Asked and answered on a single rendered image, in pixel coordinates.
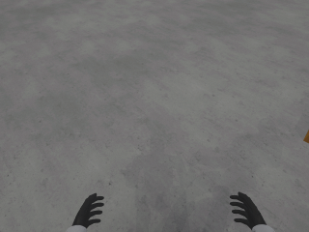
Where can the robot right hand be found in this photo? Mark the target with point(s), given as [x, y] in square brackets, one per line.
[251, 212]

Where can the robot left hand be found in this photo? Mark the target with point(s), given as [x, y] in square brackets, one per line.
[83, 215]

